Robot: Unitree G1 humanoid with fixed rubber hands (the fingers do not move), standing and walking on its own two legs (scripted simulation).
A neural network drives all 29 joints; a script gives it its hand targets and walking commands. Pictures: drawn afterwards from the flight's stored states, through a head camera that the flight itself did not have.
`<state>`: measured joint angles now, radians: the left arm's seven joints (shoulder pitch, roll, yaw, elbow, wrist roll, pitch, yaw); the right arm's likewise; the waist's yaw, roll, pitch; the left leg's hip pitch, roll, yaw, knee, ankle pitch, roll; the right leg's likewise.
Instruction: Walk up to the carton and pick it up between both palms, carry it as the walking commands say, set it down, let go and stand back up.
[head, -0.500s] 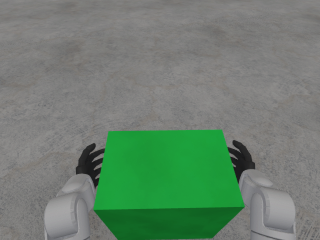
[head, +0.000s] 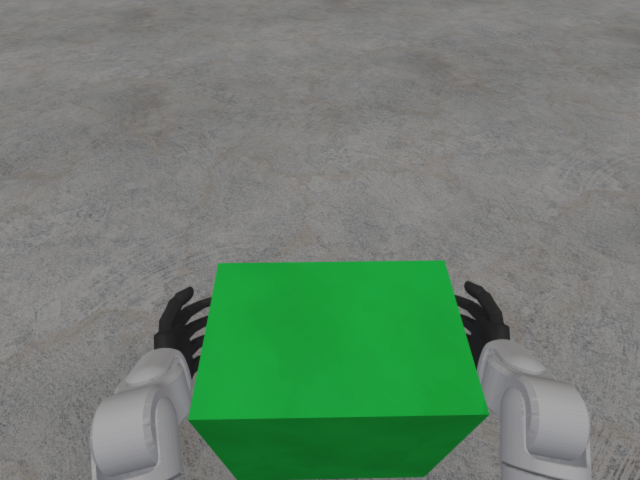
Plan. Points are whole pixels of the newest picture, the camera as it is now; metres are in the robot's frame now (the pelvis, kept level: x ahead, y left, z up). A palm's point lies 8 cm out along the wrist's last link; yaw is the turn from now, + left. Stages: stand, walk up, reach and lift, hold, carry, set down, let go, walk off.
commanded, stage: carry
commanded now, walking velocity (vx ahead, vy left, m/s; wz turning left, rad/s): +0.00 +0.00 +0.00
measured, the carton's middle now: (331, 380) +0.25 +0.00 +0.01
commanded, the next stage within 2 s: hold in 1.46 s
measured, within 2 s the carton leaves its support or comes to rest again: neither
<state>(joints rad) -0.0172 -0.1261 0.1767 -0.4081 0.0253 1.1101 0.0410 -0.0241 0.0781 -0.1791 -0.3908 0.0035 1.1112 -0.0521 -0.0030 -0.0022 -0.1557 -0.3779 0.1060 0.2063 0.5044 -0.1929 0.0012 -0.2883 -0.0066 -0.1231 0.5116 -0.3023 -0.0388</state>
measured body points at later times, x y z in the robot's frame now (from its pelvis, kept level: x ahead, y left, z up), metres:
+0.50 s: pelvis +0.00 -0.01 +0.00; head -0.02 -0.01 +0.45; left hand +0.27 +0.15 +0.07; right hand +0.26 -0.20 +0.06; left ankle +0.04 +0.12 -0.74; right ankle -0.02 -0.09 -0.74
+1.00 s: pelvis +0.01 -0.03 +0.00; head +0.00 -0.03 +0.45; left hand +0.29 +0.14 +0.03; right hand +0.28 -0.21 +0.03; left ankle +0.04 +0.12 -0.74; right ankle -0.02 -0.09 -0.74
